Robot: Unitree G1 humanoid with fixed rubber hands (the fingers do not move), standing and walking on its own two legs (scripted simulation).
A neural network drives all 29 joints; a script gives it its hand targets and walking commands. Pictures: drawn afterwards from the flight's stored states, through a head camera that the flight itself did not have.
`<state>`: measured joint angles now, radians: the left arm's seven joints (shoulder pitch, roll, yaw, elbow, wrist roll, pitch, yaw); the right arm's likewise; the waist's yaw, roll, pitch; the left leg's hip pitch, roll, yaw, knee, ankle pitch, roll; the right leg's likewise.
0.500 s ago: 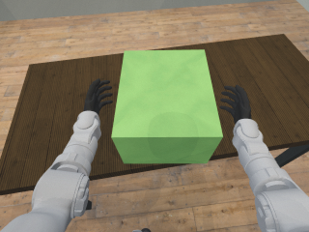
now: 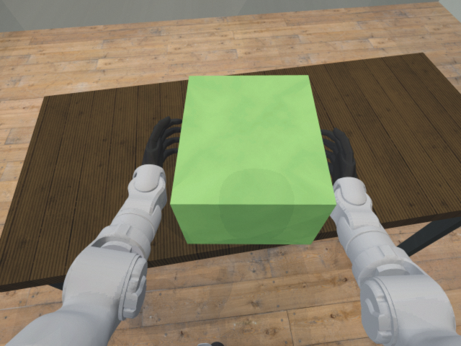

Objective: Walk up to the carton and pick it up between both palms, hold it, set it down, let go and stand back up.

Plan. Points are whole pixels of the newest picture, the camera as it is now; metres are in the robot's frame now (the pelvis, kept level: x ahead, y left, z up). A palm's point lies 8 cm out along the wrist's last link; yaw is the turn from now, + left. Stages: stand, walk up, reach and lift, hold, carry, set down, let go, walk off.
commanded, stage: reach and lift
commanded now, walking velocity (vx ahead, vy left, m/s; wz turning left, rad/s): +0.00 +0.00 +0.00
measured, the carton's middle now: (248, 158) +0.45 -0.01 +0.01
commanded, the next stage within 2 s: none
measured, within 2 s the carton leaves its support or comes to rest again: leaves its support in 1.34 s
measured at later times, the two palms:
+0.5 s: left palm (158, 162) +0.42 +0.16 +0.05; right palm (342, 174) +0.39 -0.18 +0.04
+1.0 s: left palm (158, 162) +0.42 +0.16 +0.05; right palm (342, 175) +0.39 -0.18 +0.03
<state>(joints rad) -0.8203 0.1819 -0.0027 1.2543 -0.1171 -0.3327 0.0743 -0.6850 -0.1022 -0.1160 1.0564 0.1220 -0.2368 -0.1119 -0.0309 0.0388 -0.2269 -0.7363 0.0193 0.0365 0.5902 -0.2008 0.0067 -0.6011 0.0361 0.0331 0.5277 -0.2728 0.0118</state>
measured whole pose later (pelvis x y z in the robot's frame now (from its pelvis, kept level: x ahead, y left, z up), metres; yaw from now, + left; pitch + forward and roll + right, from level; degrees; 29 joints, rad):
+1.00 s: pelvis +0.00 +0.00 +0.00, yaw +0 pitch +20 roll -2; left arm -0.87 0.16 0.05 1.44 -0.13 -0.49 0.11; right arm -0.69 -0.04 -0.26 1.06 -0.05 -0.28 -0.09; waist -0.05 0.05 -0.23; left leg -0.73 0.02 0.03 0.59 -0.20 0.01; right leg -0.60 0.04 0.03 0.53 -0.27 0.01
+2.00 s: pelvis -0.02 -0.02 +0.01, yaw +2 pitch +12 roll -1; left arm -0.84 0.14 0.00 1.31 -0.20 -0.21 0.12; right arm -0.65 -0.08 -0.13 1.05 0.06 -0.12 -0.13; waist -0.02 0.04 -0.26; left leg -0.58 0.02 0.02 0.53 -0.16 0.02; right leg -0.46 0.04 0.01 0.52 -0.27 0.01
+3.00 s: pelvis -0.05 -0.02 +0.02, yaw +2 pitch +2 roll -1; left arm -0.79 0.17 0.00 0.82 -0.05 0.38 0.15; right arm -0.66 -0.14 -0.06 0.76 0.20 0.32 -0.15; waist 0.01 -0.02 -0.18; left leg -0.36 0.01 0.01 0.39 -0.06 0.02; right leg -0.27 0.03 0.01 0.42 -0.19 0.01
